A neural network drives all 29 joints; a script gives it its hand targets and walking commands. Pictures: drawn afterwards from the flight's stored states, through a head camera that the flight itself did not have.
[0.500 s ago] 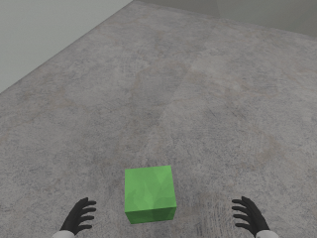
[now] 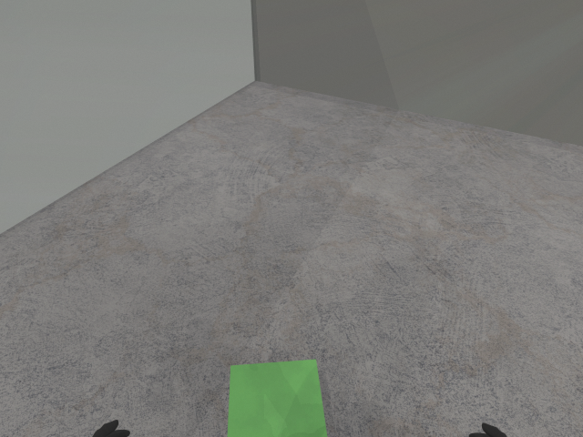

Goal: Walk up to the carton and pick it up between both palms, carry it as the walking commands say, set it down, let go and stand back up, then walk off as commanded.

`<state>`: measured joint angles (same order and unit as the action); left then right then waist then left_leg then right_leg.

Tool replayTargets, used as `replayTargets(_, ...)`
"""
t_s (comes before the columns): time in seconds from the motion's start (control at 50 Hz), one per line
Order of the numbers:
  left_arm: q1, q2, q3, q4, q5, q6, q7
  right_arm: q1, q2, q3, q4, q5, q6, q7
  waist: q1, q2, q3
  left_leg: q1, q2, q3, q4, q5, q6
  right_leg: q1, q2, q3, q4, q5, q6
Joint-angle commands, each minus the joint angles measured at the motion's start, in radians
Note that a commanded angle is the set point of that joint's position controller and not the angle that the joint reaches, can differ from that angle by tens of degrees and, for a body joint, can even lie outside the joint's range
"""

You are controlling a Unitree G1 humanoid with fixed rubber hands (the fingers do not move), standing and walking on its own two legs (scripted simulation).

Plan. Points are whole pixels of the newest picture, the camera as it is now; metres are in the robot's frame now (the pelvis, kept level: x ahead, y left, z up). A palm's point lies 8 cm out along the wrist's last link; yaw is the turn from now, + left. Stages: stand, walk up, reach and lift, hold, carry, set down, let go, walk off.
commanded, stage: stand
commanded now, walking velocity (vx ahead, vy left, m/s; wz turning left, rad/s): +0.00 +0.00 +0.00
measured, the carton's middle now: (276, 421) +0.39 +0.06 -0.63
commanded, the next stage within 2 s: walk off in 1.56 s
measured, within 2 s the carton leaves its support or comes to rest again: neither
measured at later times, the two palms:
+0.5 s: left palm out of the picture +0.03 +0.31 -0.10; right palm out of the picture +0.02 -0.26 -0.09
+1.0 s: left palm out of the picture -0.01 +0.33 -0.11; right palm out of the picture +0.00 -0.26 -0.10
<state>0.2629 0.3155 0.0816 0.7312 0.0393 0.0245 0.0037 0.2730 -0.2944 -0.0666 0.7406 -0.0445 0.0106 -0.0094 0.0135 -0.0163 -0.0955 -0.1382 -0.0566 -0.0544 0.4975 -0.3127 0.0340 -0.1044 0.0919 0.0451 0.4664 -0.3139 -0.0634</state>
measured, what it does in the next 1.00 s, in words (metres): shifts its weight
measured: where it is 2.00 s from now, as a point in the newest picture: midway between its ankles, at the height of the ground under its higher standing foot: outside the picture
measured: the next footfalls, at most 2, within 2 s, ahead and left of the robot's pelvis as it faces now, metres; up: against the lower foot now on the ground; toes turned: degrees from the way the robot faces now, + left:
none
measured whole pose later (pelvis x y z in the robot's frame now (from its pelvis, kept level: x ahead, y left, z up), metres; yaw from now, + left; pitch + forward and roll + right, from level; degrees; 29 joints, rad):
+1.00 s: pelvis -0.06 +0.04 +0.01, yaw -2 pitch -4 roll +0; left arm 0.26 0.35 0.01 1.04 0.02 -0.03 0.00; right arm 0.22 -0.34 -0.02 1.04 -0.02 -0.04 0.00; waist 0.01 -0.01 -0.04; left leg -0.14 -0.09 -0.01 0.36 -0.15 0.08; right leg -0.14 0.05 0.09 0.40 -0.19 -0.01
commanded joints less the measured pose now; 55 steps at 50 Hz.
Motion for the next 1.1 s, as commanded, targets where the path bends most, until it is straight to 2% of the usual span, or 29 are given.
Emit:
replayTargets(0.0,-0.108,0.151,0.031,-0.084,0.001,-0.062,0.008,-0.094,-0.157,-0.045,-0.071,0.002,-0.054,-0.011,-0.008,0.02,0.041,-0.03,0.122,-0.088,-0.074,0.348,0.002,-0.046,-0.156,0.135,-0.074,0.366,0.035)
replayTargets(0.1,-0.091,0.174,0.023,-0.035,0.002,-0.069,0.01,-0.088,-0.18,-0.042,-0.03,0.003,-0.063,-0.015,-0.006,0.027,0.059,-0.032,0.131,-0.107,-0.11,0.308,0.004,-0.057,-0.152,0.145,-0.093,0.296,0.032)
replayTargets(0.26,-0.081,0.191,0.005,0.028,0.0,-0.077,0.004,-0.093,-0.206,-0.025,0.033,0.004,-0.076,-0.012,0.0,0.03,0.107,-0.08,0.141,-0.139,-0.183,0.104,0.012,-0.078,-0.144,0.156,-0.12,0.134,0.034)
replayTargets(0.34,-0.074,0.194,-0.001,0.059,-0.005,-0.08,0.0,-0.099,-0.219,-0.02,0.062,0.003,-0.081,-0.009,0.001,0.03,0.128,-0.105,0.149,-0.159,-0.221,-0.009,0.017,-0.093,-0.141,0.156,-0.118,0.091,0.033)
replayTargets(0.42,-0.059,0.198,-0.008,0.089,-0.009,-0.082,-0.001,-0.1,-0.226,-0.015,0.091,0.005,-0.084,-0.007,0.004,0.034,0.133,-0.11,0.156,-0.175,-0.245,-0.062,0.02,-0.099,-0.14,0.155,-0.11,0.078,0.035)
replayTargets(0.76,-0.045,0.214,-0.027,0.203,-0.017,-0.078,0.005,-0.113,-0.25,-0.004,0.199,0.021,-0.076,-0.002,-0.001,0.018,0.146,-0.075,0.16,-0.177,-0.262,-0.051,0.016,-0.113,-0.155,0.165,-0.127,0.077,0.031)
replayTargets(1.08,-0.074,0.219,-0.035,0.262,-0.017,-0.074,0.011,-0.141,-0.253,0.002,0.243,0.029,-0.067,-0.003,-0.004,0.021,0.14,-0.039,0.16,-0.166,-0.267,0.007,0.01,-0.096,-0.165,0.161,-0.142,0.105,0.032)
